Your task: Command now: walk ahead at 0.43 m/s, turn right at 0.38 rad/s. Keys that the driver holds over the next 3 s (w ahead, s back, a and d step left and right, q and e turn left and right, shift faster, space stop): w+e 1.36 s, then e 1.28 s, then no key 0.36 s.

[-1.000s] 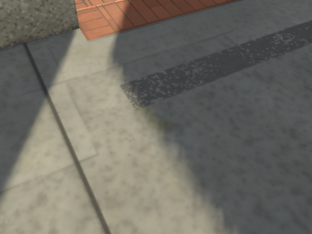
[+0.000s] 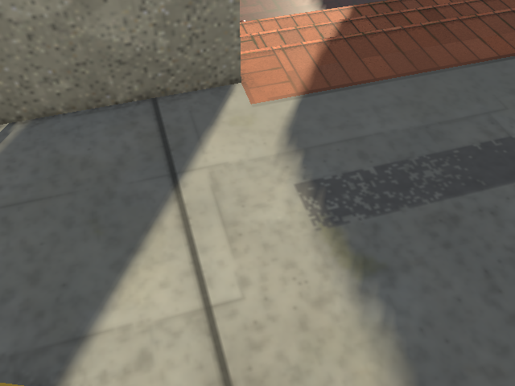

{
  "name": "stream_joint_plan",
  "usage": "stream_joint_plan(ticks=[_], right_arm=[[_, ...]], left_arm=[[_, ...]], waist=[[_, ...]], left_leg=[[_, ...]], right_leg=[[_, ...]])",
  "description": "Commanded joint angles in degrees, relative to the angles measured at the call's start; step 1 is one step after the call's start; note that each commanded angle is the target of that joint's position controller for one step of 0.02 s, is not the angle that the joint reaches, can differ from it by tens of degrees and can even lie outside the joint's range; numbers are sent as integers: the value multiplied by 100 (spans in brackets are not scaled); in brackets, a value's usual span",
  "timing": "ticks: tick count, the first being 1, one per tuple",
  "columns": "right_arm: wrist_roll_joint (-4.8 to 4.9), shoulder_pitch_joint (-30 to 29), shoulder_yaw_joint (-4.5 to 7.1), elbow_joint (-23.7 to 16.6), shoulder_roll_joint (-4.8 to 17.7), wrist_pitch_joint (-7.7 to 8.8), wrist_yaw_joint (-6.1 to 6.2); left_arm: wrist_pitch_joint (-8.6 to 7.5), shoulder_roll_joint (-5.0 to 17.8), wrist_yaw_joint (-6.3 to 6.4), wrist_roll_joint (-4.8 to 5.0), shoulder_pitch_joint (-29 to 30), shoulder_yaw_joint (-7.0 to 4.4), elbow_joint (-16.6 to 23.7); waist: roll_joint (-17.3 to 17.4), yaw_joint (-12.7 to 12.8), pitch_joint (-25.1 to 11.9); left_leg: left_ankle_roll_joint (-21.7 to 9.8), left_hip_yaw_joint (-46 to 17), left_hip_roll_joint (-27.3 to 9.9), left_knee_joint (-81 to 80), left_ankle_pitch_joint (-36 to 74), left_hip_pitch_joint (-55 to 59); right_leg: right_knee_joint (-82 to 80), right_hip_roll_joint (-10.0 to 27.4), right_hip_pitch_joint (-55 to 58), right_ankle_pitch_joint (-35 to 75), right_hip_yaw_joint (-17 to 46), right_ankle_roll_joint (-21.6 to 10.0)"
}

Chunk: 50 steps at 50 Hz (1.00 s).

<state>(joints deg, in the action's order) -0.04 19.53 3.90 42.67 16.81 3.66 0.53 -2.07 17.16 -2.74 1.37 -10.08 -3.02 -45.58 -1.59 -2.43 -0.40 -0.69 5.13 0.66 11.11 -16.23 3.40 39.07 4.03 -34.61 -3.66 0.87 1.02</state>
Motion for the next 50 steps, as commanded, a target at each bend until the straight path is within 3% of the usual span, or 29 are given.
stream_joint_plan(ticks=[1,3,4,5,6,7,8,9,10,11,13,15,17,21,23,25,28,29,30,31,32,33,34,35,36,38,41,45,50], right_arm=[[80,3,308,-183,992,44,14],[105,-53,344,-152,1105,-8,21],[108,-156,354,-172,1170,-44,40],[93,-195,320,-191,1113,-83,67],[12,-72,221,-268,911,-67,107],[-141,306,-6,-624,252,56,65],[-32,36,-44,-574,393,277,13],[227,-491,73,-706,841,392,-65],[213,-715,46,-774,841,466,-65],[57,-796,55,-762,818,493,-22],[-34,-619,101,-733,807,391,-8],[-82,-505,78,-684,672,276,-18],[-115,-820,33,-778,558,217,-6],[-65,-1755,-83,-956,299,289,-71],[11,-2118,-83,-1030,336,338,-134],[44,-2214,-32,-1059,481,382,-183],[60,-1889,74,-987,706,433,-200],[50,-1430,147,-876,807,456,-170],[-17,-759,235,-783,987,482,-129],[-78,148,308,-731,1327,444,-70],[-111,296,365,-512,1582,373,-142],[-3,58,228,-674,908,348,-150],[11,-186,149,-701,625,307,-108],[-46,-421,113,-689,584,278,-106],[-63,-550,88,-622,491,263,-99],[-77,-625,76,-531,438,305,-78],[-13,-613,141,-346,599,352,-74],[-20,-656,193,-185,797,296,-53],[83,-300,243,75,1031,165,-27]], left_arm=[[-143,374,-89,6,934,-19,735],[-144,455,-124,6,804,-46,822],[-139,566,-116,3,446,-115,789],[-129,781,-79,9,-323,-263,605],[-98,1183,-1,57,-1315,-463,376],[-78,1957,85,71,-1719,-625,384],[-157,1594,60,31,-1785,-467,556],[-203,1260,56,-26,-1545,-368,539],[-221,1149,66,-17,-1255,-332,585],[-202,990,82,-32,-889,-279,663],[-187,804,126,-135,-458,-204,876],[-210,824,183,-103,-409,-214,890],[-222,912,255,-65,-515,-241,832],[-147,972,357,-3,-843,-276,701],[-108,1011,380,34,-1074,-298,614],[-62,973,400,62,-1193,-302,560],[6,974,418,24,-1108,-337,569],[23,900,403,8,-1018,-317,610],[20,680,367,-34,-966,-232,683],[9,318,359,-184,-1080,-93,832],[-53,75,343,60,-1969,-13,981],[-43,756,365,140,-1767,-128,778],[-15,1019,355,96,-1075,-213,872],[4,927,364,31,-764,-210,950],[2,852,341,-25,-553,-228,1036],[61,613,280,50,-659,-208,1064],[135,366,259,10,-415,-143,1196],[82,288,164,-6,1,-95,1277],[9,191,-13,8,882,-41,1549]], waist=[[599,-205,745],[652,-73,617],[674,172,326],[567,589,-195],[279,1001,-848],[-1427,725,-1405],[-1055,919,-2133],[-669,1000,-1366],[-316,855,-838],[30,636,-474],[-232,287,-215],[-215,176,-124],[-135,218,68],[-275,565,184],[-298,705,209],[-335,689,186],[-538,449,99],[-557,192,-117],[-420,-164,-720],[371,-435,-1689],[2500,111,-2125],[1516,-77,-1548],[923,-235,-817],[491,-137,-420],[475,-55,-102],[773,117,6],[646,156,193],[508,61,262],[444,-245,497]], left_leg=[[-887,-412,-1763,-353,761,-127],[-787,-232,-1766,103,1826,-70],[-668,-22,-1671,706,3083,-140],[-470,322,-1420,1859,4176,-422],[-201,489,-1143,3366,3888,-1368],[326,394,-174,5798,44,-3834],[255,-1017,197,6604,-1684,-4556],[117,-1162,-123,6781,-1236,-5115],[-4,-1068,-388,6441,-763,-5083],[-16,-1022,-591,5954,-396,-4838],[55,-1044,-752,5431,33,-4152],[221,-923,-717,5067,200,-3986],[398,-823,-627,4412,714,-4081],[505,-728,-258,2570,2085,-3601],[489,-751,-118,2115,2308,-3379],[398,-921,-83,1761,2203,-3315],[138,-982,-86,1598,1478,-2940],[-15,-848,-31,1398,1418,-2270],[-278,-1049,-371,1429,1409,-1057],[-593,-2167,-1410,1601,1005,546],[-1468,-5005,-2514,905,-427,1926],[-1258,-4919,-2399,658,-1446,1502],[-1017,-3825,-2148,613,-1117,770],[-930,-3146,-1911,525,-245,74],[-926,-2639,-1706,398,365,-400],[-912,-1961,-1500,113,823,-847],[-1072,-1377,-1576,-172,1371,-985],[-992,-527,-1463,-245,1957,-781],[-779,124,-1521,-133,2272,-336]], right_leg=[[-264,92,-548,-223,-94,-224],[-366,-103,-108,-627,-365,-442],[-449,-343,548,-683,-594,-576],[-599,-670,1711,-576,-772,-733],[-532,-621,3361,-565,-323,-968],[-1179,1004,5227,-1852,2959,-2008],[-2239,1513,5709,-2570,4857,-2306],[-2402,1447,5294,-2403,4117,-2017],[-2348,1232,4560,-1948,3404,-1851],[-2349,1022,3801,-1389,2842,-1730],[-2614,684,2834,-569,2274,-1695],[-2740,555,2421,122,1874,-1759],[-2800,402,2189,549,1540,-1708],[-2627,57,2005,336,1216,-1359],[-2533,158,2101,126,1448,-1328],[-2249,311,2493,30,1785,-1265],[-1714,514,2948,418,2209,-1105],[-1297,353,2906,867,2172,-997],[-292,17,2605,914,1940,-814],[1386,-467,1768,-464,1384,-596],[3100,-1047,-311,-3137,957,-294],[3670,-542,-838,-2759,1125,-221],[3695,-357,-924,-2190,907,-178],[3556,-162,-744,-1808,766,-135],[3276,-17,-669,-1584,761,-117],[2991,161,-330,-1404,646,-103],[2495,255,-575,-1212,521,-16],[1326,270,-603,-95,352,20],[20,91,-307,413,-145,-200]])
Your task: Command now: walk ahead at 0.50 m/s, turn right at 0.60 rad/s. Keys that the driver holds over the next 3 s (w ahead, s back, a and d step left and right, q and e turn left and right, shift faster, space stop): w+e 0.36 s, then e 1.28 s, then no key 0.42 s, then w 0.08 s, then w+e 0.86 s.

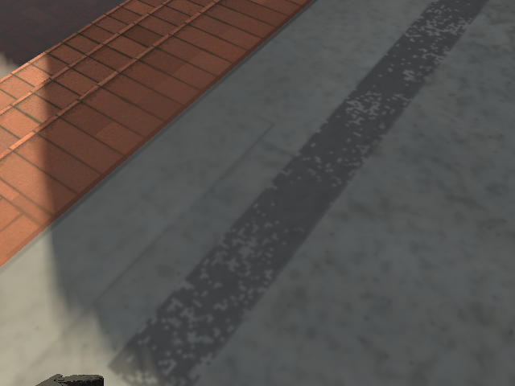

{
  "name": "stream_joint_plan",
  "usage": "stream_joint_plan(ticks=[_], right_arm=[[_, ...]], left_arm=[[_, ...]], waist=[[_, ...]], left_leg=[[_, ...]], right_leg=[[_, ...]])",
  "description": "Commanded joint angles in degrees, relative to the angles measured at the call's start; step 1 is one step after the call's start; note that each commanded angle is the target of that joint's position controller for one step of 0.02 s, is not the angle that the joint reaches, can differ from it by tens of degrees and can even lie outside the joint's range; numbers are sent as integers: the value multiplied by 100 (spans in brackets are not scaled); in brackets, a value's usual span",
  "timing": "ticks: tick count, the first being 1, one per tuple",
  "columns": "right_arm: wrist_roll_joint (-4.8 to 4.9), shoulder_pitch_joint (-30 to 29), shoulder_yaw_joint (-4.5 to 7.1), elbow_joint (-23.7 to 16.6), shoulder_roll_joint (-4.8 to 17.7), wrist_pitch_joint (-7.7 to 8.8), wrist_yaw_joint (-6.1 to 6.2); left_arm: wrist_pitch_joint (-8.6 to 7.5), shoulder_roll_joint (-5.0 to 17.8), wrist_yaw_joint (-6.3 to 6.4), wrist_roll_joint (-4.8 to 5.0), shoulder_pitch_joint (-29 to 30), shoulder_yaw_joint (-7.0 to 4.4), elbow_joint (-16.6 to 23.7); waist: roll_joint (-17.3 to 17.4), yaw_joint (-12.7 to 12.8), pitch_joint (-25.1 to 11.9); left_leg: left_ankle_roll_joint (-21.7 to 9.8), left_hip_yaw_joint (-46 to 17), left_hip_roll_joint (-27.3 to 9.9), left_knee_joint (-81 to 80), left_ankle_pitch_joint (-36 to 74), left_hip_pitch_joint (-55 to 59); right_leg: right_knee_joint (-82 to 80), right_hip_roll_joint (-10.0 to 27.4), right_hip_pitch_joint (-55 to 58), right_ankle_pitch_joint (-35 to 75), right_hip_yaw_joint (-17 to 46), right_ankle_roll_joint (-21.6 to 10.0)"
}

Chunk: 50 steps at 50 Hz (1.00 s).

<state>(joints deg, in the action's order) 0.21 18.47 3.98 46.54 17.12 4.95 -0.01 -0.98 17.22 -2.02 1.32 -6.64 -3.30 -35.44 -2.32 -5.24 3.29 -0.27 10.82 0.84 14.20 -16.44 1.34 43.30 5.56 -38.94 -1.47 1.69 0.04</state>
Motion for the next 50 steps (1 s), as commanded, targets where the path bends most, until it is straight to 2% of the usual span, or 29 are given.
stream_joint_plan(ticks=[1,4,5,6,7,8,9,10,11,12,13,15,18,21,24,26,28,29,30,31,32,33,34,36,38,40,43,47,50], right_arm=[[92,-149,255,-271,1054,1,27],[181,-191,337,-261,1314,-114,70],[209,-249,347,-279,1354,-161,85],[198,-266,286,-316,1213,-167,106],[-48,13,99,-502,634,-128,96],[-74,177,-72,-800,331,52,32],[123,-499,63,-885,919,197,-41],[225,-800,45,-1006,928,283,-70],[111,-810,26,-946,835,317,-20],[-24,-757,62,-898,882,293,14],[-58,-654,77,-869,899,234,3],[-111,-581,53,-828,770,132,1],[-136,-1096,-34,-966,531,56,9],[-144,-1733,-110,-1102,358,86,-31],[-61,-1996,-70,-1190,445,105,-101],[-57,-1904,9,-1180,609,108,-124],[-89,-1489,88,-1084,718,145,-109],[-162,-1169,127,-1046,817,178,-69],[-258,-694,171,-1066,1124,171,-12],[-306,-565,184,-990,1214,48,-32],[-107,-772,155,-1084,894,-56,-41],[-85,-996,55,-1206,548,-134,1],[-122,-1248,-5,-1212,430,-224,23],[-164,-1551,-3,-1156,518,-314,67],[-199,-1548,39,-1066,563,-314,96],[-157,-1468,84,-982,638,-320,120],[-106,-1562,142,-933,779,-390,128],[-37,-1562,205,-831,951,-473,69],[95,-1587,230,-725,1025,-527,56]], left_arm=[[-97,222,-113,16,624,-28,599],[-43,515,-141,-28,264,-183,628],[-13,726,-118,-22,-383,-311,485],[32,1038,-37,3,-1389,-501,224],[86,1571,89,48,-1924,-636,94],[-28,1841,47,34,-1672,-604,335],[-125,1274,-4,12,-1643,-452,346],[-197,1079,-5,-17,-1470,-381,280],[-230,957,3,-15,-1110,-340,286],[-244,794,21,-47,-814,-286,333],[-250,753,48,-111,-658,-257,399],[-277,771,103,-91,-636,-262,332],[-265,915,221,-57,-878,-299,161],[-154,984,314,-41,-1014,-329,27],[-29,1019,371,0,-1308,-360,-141],[34,917,409,1,-1264,-346,-145],[70,822,443,-5,-974,-332,-41],[64,647,434,-12,-895,-278,37],[55,289,428,-128,-1059,-156,172],[59,201,387,-16,-2349,-99,92],[122,882,383,3,-2495,-230,-121],[223,1151,404,36,-1760,-330,-58],[333,1148,456,29,-1418,-352,-5],[477,927,479,9,-1243,-336,116],[484,624,481,-8,-1273,-267,145],[456,541,463,-57,-1081,-230,234],[445,517,381,-70,-812,-194,343],[468,602,265,-58,-618,-211,439],[468,612,186,-67,-778,-260,410]], waist=[[535,50,154],[776,433,-226],[759,835,-584],[592,1356,-1079],[-550,1277,-1540],[-1300,864,-2474],[-485,1248,-2212],[-337,1135,-1399],[189,840,-947],[164,635,-740],[0,482,-677],[2,399,-621],[35,540,-398],[-152,746,-289],[-292,862,-460],[-386,759,-536],[-514,491,-664],[-371,322,-940],[507,256,-1723],[1994,780,-2533],[1434,729,-2434],[1016,505,-1712],[717,529,-1321],[956,670,-684],[1109,664,-653],[1040,580,-827],[953,514,-970],[1042,462,-841],[992,659,-838]], left_leg=[[-778,-379,-1608,-344,2533,48],[-609,-74,-1649,705,4984,416],[-516,56,-1557,1621,5559,289],[-322,182,-1354,2938,5154,-460],[-29,181,-853,4926,1478,-2444],[162,-1028,214,6499,-1897,-4108],[79,-1729,-133,6667,-1496,-4715],[-28,-1622,-334,6307,-971,-4843],[-21,-1607,-572,5780,-568,-4554],[27,-1620,-711,5333,-320,-4186],[79,-1643,-770,5191,-162,-3855],[254,-1529,-752,4795,-23,-3646],[471,-1423,-614,3798,788,-3710],[493,-1278,-202,2412,1819,-3114],[425,-1364,106,1805,2179,-2685],[305,-1570,136,1486,1849,-2621],[104,-1581,56,1153,1832,-2217],[-91,-1611,-212,854,2585,-1490],[-478,-2553,-1382,1205,4572,-7],[-1679,-4549,-2823,1240,5175,1464],[-1678,-4822,-2783,1016,3490,1059],[-1409,-3915,-2330,868,2641,475],[-1222,-3348,-2007,692,2013,-152],[-1139,-2523,-1573,296,1572,-1335],[-1221,-1996,-1425,120,1811,-1518],[-1392,-1860,-1640,108,2186,-1237],[-1436,-1585,-1791,62,2018,-1170],[-1318,-1279,-1865,93,1576,-1190],[-984,-1040,-1853,559,1404,-1154]], right_leg=[[-533,-102,140,20,-289,-183],[-709,-576,970,-825,-697,-542],[-884,-820,1819,-869,-813,-722],[-1169,-975,3339,-546,-696,-956],[-1216,188,5199,-597,1251,-1476],[-2237,1334,6271,-1910,4589,-2537],[-2649,1256,6091,-2229,4294,-2211],[-2705,1064,5318,-1913,3493,-1991],[-2698,800,4470,-1254,2890,-1795],[-2752,610,3870,-588,2464,-1703],[-2860,502,3457,-153,2288,-1704],[-2974,403,3025,510,1974,-1763],[-3016,160,2645,661,1542,-1650],[-2642,-236,2285,1273,1115,-1257],[-2276,-182,2461,1104,1462,-1036],[-1821,-88,2862,953,1891,-931],[-1207,-150,3045,951,2139,-747],[-550,-459,2909,777,1980,-532],[992,-905,2158,-1195,1462,-246],[2410,-1508,754,-4336,1079,63],[3074,-941,454,-3799,1063,254],[3276,-772,238,-3323,817,394],[3182,-620,262,-2980,634,463],[2807,-437,665,-2614,389,501],[2300,-440,930,-2441,137,493],[1857,-302,935,-2295,108,480],[1140,-152,1261,-1926,22,396],[280,-204,1707,-1811,-248,224],[-959,-374,2311,-1315,-494,-53]])
Over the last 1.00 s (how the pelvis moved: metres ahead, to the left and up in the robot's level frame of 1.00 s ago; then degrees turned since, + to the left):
0.54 -0.15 0.00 -35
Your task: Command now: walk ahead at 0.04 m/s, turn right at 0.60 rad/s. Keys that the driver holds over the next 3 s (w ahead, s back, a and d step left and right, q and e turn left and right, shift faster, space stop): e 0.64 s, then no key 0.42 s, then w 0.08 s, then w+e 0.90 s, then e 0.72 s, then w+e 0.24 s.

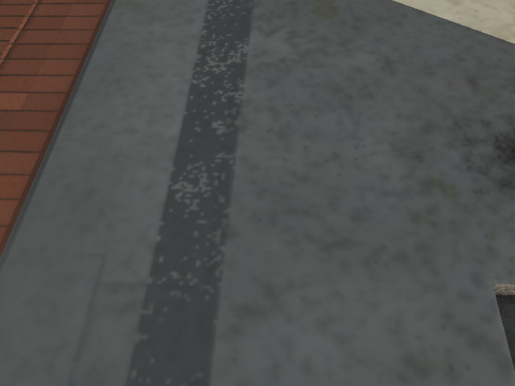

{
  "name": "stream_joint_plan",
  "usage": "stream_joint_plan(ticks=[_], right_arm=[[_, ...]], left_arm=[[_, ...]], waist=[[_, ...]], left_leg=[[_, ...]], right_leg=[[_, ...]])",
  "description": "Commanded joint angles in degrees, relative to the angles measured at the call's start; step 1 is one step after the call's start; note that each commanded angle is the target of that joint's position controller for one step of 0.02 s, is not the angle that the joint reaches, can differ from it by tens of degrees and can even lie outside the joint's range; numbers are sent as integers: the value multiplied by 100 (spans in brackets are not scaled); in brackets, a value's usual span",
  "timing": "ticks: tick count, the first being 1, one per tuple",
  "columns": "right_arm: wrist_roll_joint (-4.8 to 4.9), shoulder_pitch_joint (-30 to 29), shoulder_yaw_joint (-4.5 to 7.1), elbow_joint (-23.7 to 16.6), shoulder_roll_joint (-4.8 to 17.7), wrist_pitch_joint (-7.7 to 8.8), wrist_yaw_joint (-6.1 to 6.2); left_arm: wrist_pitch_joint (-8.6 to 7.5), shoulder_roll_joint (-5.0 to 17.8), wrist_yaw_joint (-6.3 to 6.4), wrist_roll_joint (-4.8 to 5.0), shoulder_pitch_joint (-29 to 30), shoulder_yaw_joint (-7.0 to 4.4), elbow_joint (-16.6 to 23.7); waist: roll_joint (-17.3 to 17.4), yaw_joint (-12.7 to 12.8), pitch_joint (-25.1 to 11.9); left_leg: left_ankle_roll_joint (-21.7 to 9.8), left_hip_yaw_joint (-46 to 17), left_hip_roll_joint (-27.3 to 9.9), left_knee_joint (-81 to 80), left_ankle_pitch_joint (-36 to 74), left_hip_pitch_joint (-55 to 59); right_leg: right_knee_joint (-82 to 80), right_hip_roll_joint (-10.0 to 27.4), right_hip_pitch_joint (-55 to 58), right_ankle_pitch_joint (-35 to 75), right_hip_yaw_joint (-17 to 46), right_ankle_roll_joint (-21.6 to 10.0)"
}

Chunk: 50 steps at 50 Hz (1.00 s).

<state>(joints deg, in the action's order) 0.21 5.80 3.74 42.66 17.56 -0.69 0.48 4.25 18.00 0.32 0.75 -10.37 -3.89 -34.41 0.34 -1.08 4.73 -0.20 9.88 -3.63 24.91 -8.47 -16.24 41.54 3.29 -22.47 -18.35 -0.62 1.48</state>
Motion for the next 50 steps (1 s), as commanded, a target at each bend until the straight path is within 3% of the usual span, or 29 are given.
stream_joint_plan(ticks=[1,2,3,4,5,6,7,8,10,14,20,24,25,26,27,28,29,31,33,35,38,40,42,44,45,46,47,48,50], right_arm=[[121,-157,232,-247,862,20,7],[70,117,177,-136,611,5,-20],[-241,152,63,-375,306,8,-59],[-168,-476,163,-544,581,43,8],[-27,-551,217,-537,704,32,43],[-3,-372,249,-445,714,15,81],[-58,-271,271,-332,726,-2,128],[-102,-189,281,-314,721,-8,140],[-51,-96,270,-309,638,14,112],[-20,-339,186,-404,458,44,78],[41,-296,189,-451,521,122,-31],[33,155,235,-371,532,215,-104],[-17,341,291,-327,695,223,-87],[-106,376,359,-391,1068,182,-44],[-258,310,392,-361,1270,171,-56],[-206,66,309,-515,955,199,-28],[-160,-182,231,-570,680,194,19],[-28,-340,188,-618,552,163,88],[-58,-113,174,-567,573,102,141],[-86,167,200,-489,662,48,156],[-31,105,256,-468,872,-4,92],[33,123,272,-415,960,-24,35],[119,130,245,-340,962,-30,8],[174,383,134,-163,721,15,-3],[-39,600,13,-152,406,82,-47],[-189,630,-101,-279,105,135,-64],[-131,163,-29,-319,455,103,-2],[-57,52,9,-336,549,82,6],[-58,172,66,-189,615,15,54]], left_arm=[[-60,624,-37,-26,-559,-257,235],[-67,945,18,-33,-758,-366,214],[-78,1582,132,-28,-739,-476,388],[-204,1547,78,-242,-743,-449,478],[-318,1372,49,-271,-525,-396,434],[-378,1203,60,-164,-192,-362,435],[-382,1007,82,-74,4,-293,466],[-368,950,114,-47,132,-247,493],[-345,858,157,-84,116,-197,517],[-298,957,203,-52,-52,-246,473],[-214,1050,120,-40,63,-301,511],[-165,987,115,92,363,-295,549],[-163,862,139,98,304,-266,552],[-167,525,132,8,-57,-187,509],[-215,812,154,54,10,-290,644],[-243,1229,163,-39,-174,-430,496],[-219,1293,147,12,-219,-489,351],[-109,984,162,23,-295,-441,212],[-102,686,125,74,-76,-340,294],[-135,511,122,58,204,-255,414],[-162,341,83,-34,269,-136,455],[-164,391,62,-19,201,-130,409],[-165,419,36,-11,-37,-148,283],[-177,493,29,-46,-308,-165,144],[-173,814,81,-66,-401,-211,194],[-182,981,102,-203,-22,-182,302],[-266,596,52,-259,21,-101,309],[-349,440,27,-292,110,-32,209],[-458,494,29,-220,260,-36,90]], waist=[[599,277,-989],[-165,272,-907],[-1969,27,-816],[-1457,508,-1001],[-989,379,-877],[-778,189,-790],[-682,130,-827],[-751,57,-860],[-764,16,-1034],[-805,178,-999],[-962,250,-968],[-935,-42,-1058],[-711,-64,-1129],[543,171,-1280],[1721,212,-833],[1117,233,-772],[817,315,-696],[687,279,-540],[763,112,-522],[867,-84,-665],[978,-119,-852],[1088,-128,-867],[1041,-3,-851],[737,155,-839],[-168,28,-1167],[-1394,-220,-1125],[-1070,171,-1048],[-1045,140,-886],[-1095,140,-739]], left_leg=[[-711,-747,-1255,-143,307,368],[-209,-313,-860,793,-437,-283],[449,106,64,2620,-2760,-1924],[463,-943,347,3671,-3009,-2241],[371,-1192,225,4006,-2508,-2288],[322,-1273,152,3960,-1980,-2312],[351,-1307,118,3931,-1686,-2278],[417,-1279,181,4045,-1435,-2090],[494,-1274,300,4031,-1147,-1860],[569,-1368,393,2772,-1047,-1737],[462,-1461,590,1595,-1363,-891],[238,-1378,615,-73,-475,40],[71,-1577,214,-467,212,680],[-395,-2634,-1002,-617,1056,1360],[-1419,-3897,-1875,-793,1850,1032],[-1650,-3695,-2011,-766,1826,897],[-1405,-3085,-1639,-677,1635,792],[-1135,-2371,-1192,-594,1399,928],[-1178,-1920,-976,-644,1615,997],[-1296,-1861,-1053,-600,1864,1405],[-1315,-1656,-1136,-522,2077,1327],[-1312,-1633,-1181,-475,2172,1172],[-1206,-1611,-1148,-281,1988,1069],[-706,-1420,-933,35,1329,502],[-170,-1034,-540,718,118,-69],[293,-685,-36,1046,-1790,-573],[444,-971,-72,1482,-2286,-474],[458,-1062,-77,1722,-2257,-586],[529,-1206,-103,2043,-2147,-796]], right_leg=[[-1232,-266,1115,678,-231,-364],[-1900,141,1709,1611,568,-679],[-2040,1585,2325,3315,2668,-1538],[-2265,1852,1733,3019,3067,-2216],[-2327,1532,1605,2603,2565,-1997],[-2271,1225,1550,2301,2194,-1654],[-2218,1068,1564,2287,2019,-1454],[-2177,952,1429,2598,1887,-1425],[-2129,811,1450,2851,1802,-1452],[-1987,710,1717,2564,2034,-1451],[-1828,645,1379,2389,2775,-1510],[-1465,318,1258,2356,3026,-1192],[-1198,78,840,1636,2840,-915],[11,-570,81,-273,1991,-541],[1046,-1210,-1028,-1971,1101,-204],[2155,-765,-1096,-1776,1167,17],[2541,-697,-1094,-1385,1098,105],[2926,-615,-1344,-816,969,312],[2642,-567,-1304,-591,666,418],[2013,-490,-1277,-638,557,473],[854,-319,-493,-767,311,420],[175,-342,13,-648,109,358],[-858,-416,544,-30,-28,207],[-2329,-398,1684,1341,65,-123],[-2270,439,2546,2751,1101,-348],[-2089,1367,2169,3300,2029,-1178],[-2201,1369,1754,2626,2072,-1611],[-2274,1206,1675,2355,1918,-1553],[-2252,1020,1710,2467,1712,-1366]])
Over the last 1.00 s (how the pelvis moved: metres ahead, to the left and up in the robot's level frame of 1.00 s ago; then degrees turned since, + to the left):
0.40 -0.07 0.00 -36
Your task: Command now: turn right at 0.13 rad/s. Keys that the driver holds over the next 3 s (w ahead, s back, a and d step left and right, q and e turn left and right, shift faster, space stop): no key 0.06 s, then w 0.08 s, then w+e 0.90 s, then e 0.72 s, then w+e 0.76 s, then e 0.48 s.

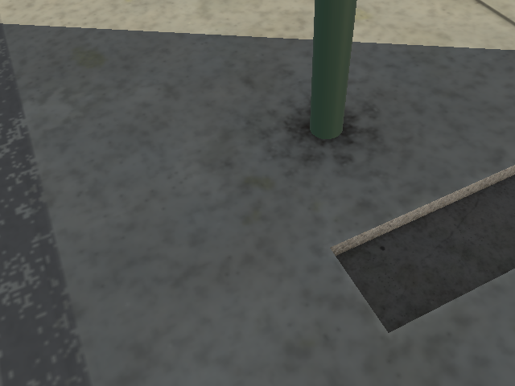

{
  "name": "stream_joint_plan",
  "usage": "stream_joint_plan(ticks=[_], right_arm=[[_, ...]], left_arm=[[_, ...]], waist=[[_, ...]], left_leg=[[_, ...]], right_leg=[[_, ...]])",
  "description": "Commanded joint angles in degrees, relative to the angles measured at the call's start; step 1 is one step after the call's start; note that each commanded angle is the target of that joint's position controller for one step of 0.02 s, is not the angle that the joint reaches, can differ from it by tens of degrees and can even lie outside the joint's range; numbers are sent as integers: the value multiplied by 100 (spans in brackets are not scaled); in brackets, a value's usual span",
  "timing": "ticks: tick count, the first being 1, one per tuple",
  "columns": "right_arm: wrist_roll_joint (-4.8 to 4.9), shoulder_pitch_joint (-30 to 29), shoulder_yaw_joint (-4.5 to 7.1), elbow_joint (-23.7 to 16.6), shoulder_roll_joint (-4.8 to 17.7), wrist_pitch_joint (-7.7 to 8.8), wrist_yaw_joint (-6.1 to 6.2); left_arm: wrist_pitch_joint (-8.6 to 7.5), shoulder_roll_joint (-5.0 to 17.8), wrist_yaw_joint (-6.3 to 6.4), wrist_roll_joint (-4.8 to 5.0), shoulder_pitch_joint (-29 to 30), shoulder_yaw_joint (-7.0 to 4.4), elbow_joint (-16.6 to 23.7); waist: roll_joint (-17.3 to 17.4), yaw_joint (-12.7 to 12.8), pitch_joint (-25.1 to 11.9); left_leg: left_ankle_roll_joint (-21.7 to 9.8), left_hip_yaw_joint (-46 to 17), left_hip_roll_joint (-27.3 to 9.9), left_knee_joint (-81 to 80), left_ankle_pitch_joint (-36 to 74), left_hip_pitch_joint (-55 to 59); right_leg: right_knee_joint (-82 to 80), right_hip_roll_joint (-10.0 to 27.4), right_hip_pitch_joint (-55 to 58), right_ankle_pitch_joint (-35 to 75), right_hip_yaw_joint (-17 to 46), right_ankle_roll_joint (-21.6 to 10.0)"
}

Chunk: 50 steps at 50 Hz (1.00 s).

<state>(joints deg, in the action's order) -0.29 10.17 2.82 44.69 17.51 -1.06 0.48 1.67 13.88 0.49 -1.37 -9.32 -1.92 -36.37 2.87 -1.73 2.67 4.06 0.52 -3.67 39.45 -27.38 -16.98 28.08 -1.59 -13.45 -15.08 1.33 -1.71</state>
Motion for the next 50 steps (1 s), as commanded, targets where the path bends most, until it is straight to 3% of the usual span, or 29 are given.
stream_joint_plan(ticks=[1,3,5,7,8,10,12,13,14,15,16,17,18,20,24,27,29,32,33,34,35,36,37,38,39,40,42,45,50], right_arm=[[-7,-130,175,-321,626,24,62],[22,83,136,-201,466,11,50],[43,27,79,-161,355,18,37],[106,-175,101,-214,496,68,33],[125,-267,113,-261,535,120,35],[138,-117,110,-213,472,267,13],[78,618,141,114,449,422,-20],[40,1271,200,293,641,471,5],[0,1778,340,426,1178,514,4],[-47,1629,378,343,1250,576,-14],[-23,1216,274,210,867,627,42],[15,940,231,121,681,656,77],[37,848,226,101,638,661,89],[-24,881,183,89,507,658,97],[-36,924,213,76,643,608,87],[33,1102,259,123,825,578,88],[112,1213,296,176,929,543,66],[183,1139,362,150,1152,446,75],[184,1070,377,114,1205,390,93],[185,1021,350,61,1164,378,119],[19,1141,215,-72,790,430,121],[-43,1626,-15,-442,82,591,54],[187,777,103,-548,710,785,9],[349,374,153,-741,846,877,-14],[252,366,126,-701,777,934,26],[104,457,153,-634,754,934,50],[33,695,180,-581,743,796,16],[-86,458,151,-673,589,637,18],[-63,-782,57,-1027,352,706,-20]], left_arm=[[-234,896,23,17,214,-216,228],[-242,782,20,33,330,-179,134],[-196,810,23,71,195,-192,-9],[-139,1146,30,149,-39,-305,-138],[-135,1192,36,183,-104,-319,-181],[-157,1133,44,262,-27,-305,-225],[-163,976,50,316,332,-271,-161],[-202,654,37,275,641,-188,-43],[-280,245,30,277,917,-108,204],[-358,649,40,306,984,-203,324],[-414,868,5,365,647,-306,194],[-427,874,-36,389,319,-336,24],[-436,860,-58,365,249,-350,-26],[-444,722,-113,312,354,-336,-53],[-413,419,-242,285,625,-212,174],[-430,288,-364,285,1054,-117,431],[-421,362,-429,298,1128,-130,537],[-387,703,-455,282,670,-298,557],[-361,938,-436,301,-41,-435,398],[-310,1249,-355,322,-1016,-628,126],[-214,1636,-207,357,-1783,-765,-69],[-303,2140,-197,339,-1432,-763,85],[-411,1564,-241,297,-1445,-609,166],[-501,1329,-257,238,-1230,-517,59],[-554,1207,-261,244,-863,-468,92],[-569,1079,-256,208,-499,-431,153],[-591,962,-216,126,-183,-395,273],[-631,1029,-128,205,-379,-401,122],[-549,1166,19,247,-895,-423,-153]], waist=[[-1257,138,-537],[-1079,57,-610],[-1060,199,-629],[-1168,399,-254],[-1170,424,-39],[-1042,245,118],[-849,-192,-46],[-475,-478,-215],[807,-616,-265],[971,-620,168],[570,-352,418],[551,-167,451],[495,-130,451],[304,-203,394],[262,-292,355],[198,-428,547],[178,-376,601],[407,106,94],[441,533,-359],[291,1051,-893],[-569,1241,-1360],[-1810,458,-2181],[-995,930,-2180],[-892,817,-1258],[-401,534,-788],[-344,275,-563],[-593,-7,-478],[-487,5,-234],[-616,480,-21]], left_leg=[[143,-311,-110,748,-148,-604],[177,-242,-77,631,38,-272],[118,-35,17,221,314,-137],[-56,169,190,108,233,-413],[-176,140,203,-39,98,-504],[-446,110,238,-709,219,-196],[-713,99,236,-1666,1185,1158],[-880,-515,-315,-1876,990,2148],[-1314,-1972,-1249,-2535,-640,2542],[-1879,-3242,-2105,-3115,-1155,2194],[-1852,-3011,-2014,-3152,-1266,2118],[-1600,-2495,-1733,-3154,-937,2242],[-1430,-2057,-1623,-3182,-394,2392],[-1197,-1039,-1319,-3176,1075,2279],[-1199,189,-1014,-3257,2298,1698],[-1199,646,-1067,-3355,2567,1443],[-1178,790,-1208,-3263,2940,1686],[-1040,1086,-1300,-2143,5998,2131],[-959,1197,-1235,-1178,6797,2051],[-778,1305,-1054,85,6633,1388],[-530,1174,-743,1916,3605,-180],[-276,303,424,3790,-686,-2081],[-377,-687,318,4217,-431,-2553],[-509,-594,108,4033,168,-2909],[-569,-595,-163,3565,670,-2647],[-539,-615,-329,3125,972,-2284],[-444,-638,-472,2798,1312,-1817],[-136,-446,-400,2149,1713,-1874],[28,-389,-20,-39,3339,-1865]], right_leg=[[-824,1479,683,2598,1394,-1035],[-735,1332,517,2904,1118,-1010],[-999,1219,502,1141,1184,-1017],[-1405,1290,393,-1159,1641,-1110],[-1528,1357,274,-1704,1932,-1151],[-1554,1359,41,-2003,2160,-1148],[-1212,995,-696,-1833,1903,-902],[-333,598,-1541,-1627,1514,-580],[1306,-273,-2542,-1418,264,-117],[2411,-111,-3219,-1893,426,-54],[3040,146,-3497,-1488,763,-81],[3259,220,-3636,-1092,781,-93],[3327,312,-3814,-723,777,-84],[3266,422,-3641,2,643,18],[2402,558,-3046,947,73,284],[1479,557,-2526,1273,-325,184],[1112,517,-2364,1157,-439,2],[930,47,-1462,584,-789,-403],[843,-204,-572,498,-894,-577],[612,-382,920,722,-800,-798],[513,392,2630,366,590,-1075],[-534,1865,3754,-1510,4217,-2141],[-1345,1991,3502,-1908,4705,-1997],[-1456,1872,2776,-1418,3917,-1736],[-1420,1612,1894,-637,3207,-1581],[-1424,1331,1200,2,2641,-1472],[-1657,1061,512,588,2186,-1478],[-1778,889,-69,1204,1693,-1529],[-1573,556,-109,1078,1406,-1162]])
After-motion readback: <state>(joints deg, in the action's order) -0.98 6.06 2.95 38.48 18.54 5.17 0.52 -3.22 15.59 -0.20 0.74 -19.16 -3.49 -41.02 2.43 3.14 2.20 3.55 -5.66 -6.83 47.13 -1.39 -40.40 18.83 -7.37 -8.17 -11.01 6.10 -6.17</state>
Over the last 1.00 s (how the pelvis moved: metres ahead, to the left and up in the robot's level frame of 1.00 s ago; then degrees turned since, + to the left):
0.00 -0.04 0.00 -28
